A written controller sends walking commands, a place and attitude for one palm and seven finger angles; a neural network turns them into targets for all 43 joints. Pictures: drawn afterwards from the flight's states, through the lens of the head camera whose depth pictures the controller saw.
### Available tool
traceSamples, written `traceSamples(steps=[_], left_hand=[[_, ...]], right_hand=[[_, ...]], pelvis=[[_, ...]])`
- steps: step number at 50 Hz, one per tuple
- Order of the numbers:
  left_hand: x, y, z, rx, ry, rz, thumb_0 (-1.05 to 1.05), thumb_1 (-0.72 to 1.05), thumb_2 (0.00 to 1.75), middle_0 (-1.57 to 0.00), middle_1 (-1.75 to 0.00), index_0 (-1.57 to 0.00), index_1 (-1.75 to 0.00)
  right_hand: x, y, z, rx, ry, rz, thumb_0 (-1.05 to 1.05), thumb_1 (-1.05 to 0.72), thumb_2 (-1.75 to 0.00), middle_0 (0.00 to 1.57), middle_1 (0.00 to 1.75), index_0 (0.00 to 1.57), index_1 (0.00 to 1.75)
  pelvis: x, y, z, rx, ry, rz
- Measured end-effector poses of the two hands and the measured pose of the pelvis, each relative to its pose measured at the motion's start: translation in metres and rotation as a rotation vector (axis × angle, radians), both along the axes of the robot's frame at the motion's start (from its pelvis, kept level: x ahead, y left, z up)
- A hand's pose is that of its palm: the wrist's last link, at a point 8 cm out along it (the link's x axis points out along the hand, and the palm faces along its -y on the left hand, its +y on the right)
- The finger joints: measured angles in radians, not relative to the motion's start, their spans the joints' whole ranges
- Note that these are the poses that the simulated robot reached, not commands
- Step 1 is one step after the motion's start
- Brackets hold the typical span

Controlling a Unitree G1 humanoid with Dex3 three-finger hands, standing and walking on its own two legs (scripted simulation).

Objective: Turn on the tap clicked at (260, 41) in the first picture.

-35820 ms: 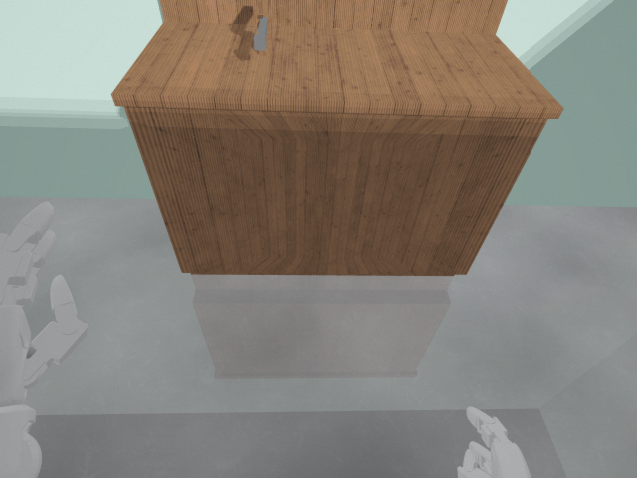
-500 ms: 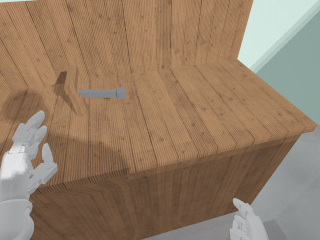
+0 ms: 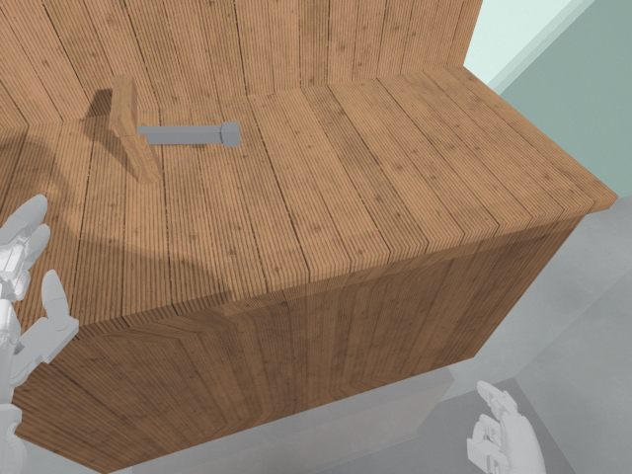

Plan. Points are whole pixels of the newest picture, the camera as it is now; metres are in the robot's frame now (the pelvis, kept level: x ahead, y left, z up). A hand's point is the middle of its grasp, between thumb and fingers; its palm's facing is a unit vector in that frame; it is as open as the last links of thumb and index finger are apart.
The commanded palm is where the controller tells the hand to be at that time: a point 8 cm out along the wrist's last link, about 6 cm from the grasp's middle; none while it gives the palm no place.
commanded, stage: step back with the hand held close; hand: left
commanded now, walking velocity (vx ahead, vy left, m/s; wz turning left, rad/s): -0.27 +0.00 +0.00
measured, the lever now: (231, 134) +0.57 +0.19 +0.12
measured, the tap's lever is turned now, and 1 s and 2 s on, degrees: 76 76 76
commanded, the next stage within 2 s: stop stepping back and stand still in 0.86 s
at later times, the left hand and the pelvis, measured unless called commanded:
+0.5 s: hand (33, 393) +0.15 +0.24 +0.17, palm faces +0.42 -0.83 -0.36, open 7.4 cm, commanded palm +0.10 +0.29 +0.18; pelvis -0.05 +0.00 -0.01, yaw +3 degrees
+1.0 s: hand out of the picture +0.04 +0.22 +0.17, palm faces +0.37 -0.85 -0.38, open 7.4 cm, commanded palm -0.03 +0.27 +0.18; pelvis -0.18 -0.01 +0.00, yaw +2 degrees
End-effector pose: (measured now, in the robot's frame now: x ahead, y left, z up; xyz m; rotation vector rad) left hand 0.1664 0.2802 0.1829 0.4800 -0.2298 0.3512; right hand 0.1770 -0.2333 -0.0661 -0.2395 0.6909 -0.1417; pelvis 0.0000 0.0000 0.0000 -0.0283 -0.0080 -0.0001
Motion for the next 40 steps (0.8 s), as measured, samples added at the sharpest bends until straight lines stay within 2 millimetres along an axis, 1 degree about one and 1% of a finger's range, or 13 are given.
traceSamples(steps=[5, 10, 14, 20, 23, 26, 29, 32, 34, 36, 40], left_hand=[[-0.013, 0.006, -0.003, -0.011, -0.013, 0.013, 0.01, 0.89, 0.90, -0.21, -0.30, -0.21, -0.30], [-0.020, 0.010, -0.010, -0.024, -0.010, 0.013, 0.01, 0.89, 0.90, -0.21, -0.30, -0.21, -0.30], [-0.026, 0.011, -0.007, -0.004, -0.033, 0.012, 0.01, 0.89, 0.90, -0.21, -0.30, -0.21, -0.30], [-0.045, 0.006, 0.000, 0.039, -0.053, 0.024, 0.01, 0.89, 0.90, -0.21, -0.30, -0.21, -0.30], [-0.055, 0.002, -0.002, 0.012, -0.065, 0.020, 0.01, 0.89, 0.90, -0.21, -0.30, -0.21, -0.30], [-0.064, 0.002, -0.008, -0.041, -0.073, 0.010, 0.01, 0.89, 0.90, -0.21, -0.30, -0.21, -0.30], [-0.073, 0.009, -0.014, -0.062, -0.076, 0.008, 0.01, 0.89, 0.90, -0.21, -0.30, -0.21, -0.30], [-0.086, 0.022, -0.019, -0.052, -0.080, 0.009, 0.01, 0.89, 0.90, -0.21, -0.30, -0.21, -0.30], [-0.096, 0.029, -0.017, -0.030, -0.077, 0.024, 0.01, 0.89, 0.90, -0.21, -0.30, -0.21, -0.30], [-0.108, 0.033, -0.009, -0.011, -0.076, 0.038, 0.01, 0.89, 0.90, -0.21, -0.30, -0.21, -0.30], [-0.130, 0.028, 0.011, 0.005, -0.111, 0.049, 0.02, 0.89, 0.90, -0.21, -0.30, -0.21, -0.30]], right_hand=[[-0.015, 0.009, -0.001, 0.005, -0.008, 0.003, 0.01, -0.90, -0.90, 0.20, 0.30, 0.20, 0.30], [-0.031, 0.017, -0.004, 0.000, 0.007, 0.012, 0.01, -0.90, -0.90, 0.20, 0.30, 0.21, 0.30], [-0.041, 0.021, -0.006, 0.001, 0.015, 0.022, 0.01, -0.90, -0.90, 0.20, 0.30, 0.21, 0.30], [-0.049, 0.019, -0.011, 0.017, 0.014, 0.045, 0.01, -0.90, -0.90, 0.20, 0.30, 0.21, 0.30], [-0.052, 0.015, -0.012, 0.011, 0.028, 0.049, 0.01, -0.90, -0.90, 0.20, 0.30, 0.21, 0.30], [-0.059, 0.013, -0.009, -0.009, 0.054, 0.049, 0.01, -0.90, -0.90, 0.20, 0.30, 0.21, 0.30], [-0.067, 0.015, -0.002, -0.041, 0.058, 0.055, 0.01, -0.90, -0.90, 0.20, 0.30, 0.21, 0.30], [-0.073, 0.020, 0.000, -0.077, 0.038, 0.062, 0.01, -0.90, -0.90, 0.20, 0.30, 0.21, 0.30], [-0.080, 0.026, 0.001, -0.073, 0.028, 0.065, 0.01, -0.90, -0.90, 0.20, 0.30, 0.20, 0.30], [-0.090, 0.035, 0.003, -0.049, 0.013, 0.073, 0.01, -0.90, -0.90, 0.20, 0.30, 0.20, 0.30], [-0.113, 0.048, 0.004, 0.023, 0.002, 0.092, 0.01, -0.90, -0.90, 0.20, 0.30, 0.20, 0.30]], pelvis=[[-0.012, 0.006, -0.002, -0.005, 0.004, -0.002], [-0.023, 0.010, -0.004, -0.008, 0.006, -0.001], [-0.031, 0.009, -0.005, -0.004, -0.004, 0.009], [-0.040, 0.002, -0.008, 0.006, -0.013, 0.028], [-0.047, 0.001, -0.010, 0.009, -0.010, 0.037], [-0.054, 0.002, -0.008, 0.023, -0.003, 0.053], [-0.065, 0.006, -0.008, 0.033, 0.012, 0.073], [-0.081, 0.014, -0.013, 0.028, 0.024, 0.098], [-0.092, 0.017, -0.012, 0.038, 0.016, 0.088], [-0.101, 0.016, -0.008, 0.030, 0.016, 0.075], [-0.119, 0.013, 0.000, 0.011, 0.008, 0.052]])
